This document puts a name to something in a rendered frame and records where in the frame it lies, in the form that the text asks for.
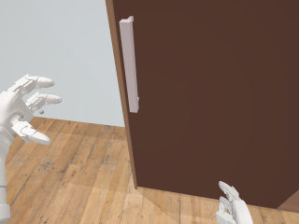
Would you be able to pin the robot left hand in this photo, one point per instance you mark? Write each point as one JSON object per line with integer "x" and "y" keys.
{"x": 12, "y": 104}

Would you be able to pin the robot left forearm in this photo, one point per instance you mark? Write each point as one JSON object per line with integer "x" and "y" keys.
{"x": 6, "y": 139}

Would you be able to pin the wardrobe door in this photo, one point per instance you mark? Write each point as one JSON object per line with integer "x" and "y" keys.
{"x": 218, "y": 89}
{"x": 294, "y": 199}

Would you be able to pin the robot right hand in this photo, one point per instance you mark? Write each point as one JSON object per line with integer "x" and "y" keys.
{"x": 237, "y": 210}

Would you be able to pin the handle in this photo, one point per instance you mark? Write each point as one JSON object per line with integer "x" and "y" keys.
{"x": 128, "y": 52}

